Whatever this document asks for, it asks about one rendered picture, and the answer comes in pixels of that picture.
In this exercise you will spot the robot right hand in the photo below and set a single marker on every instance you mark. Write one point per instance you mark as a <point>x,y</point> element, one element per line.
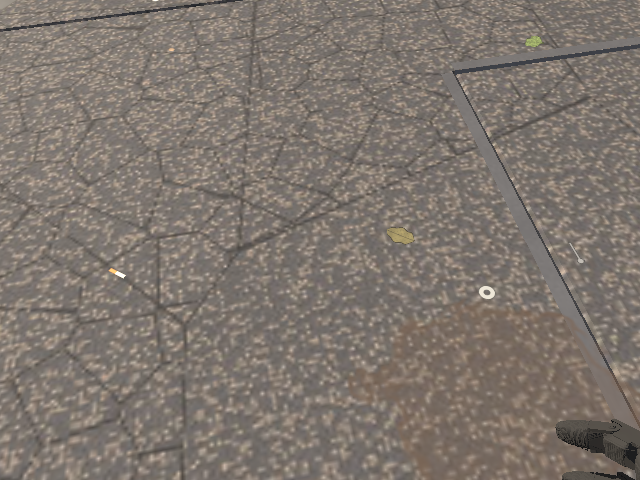
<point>617,440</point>

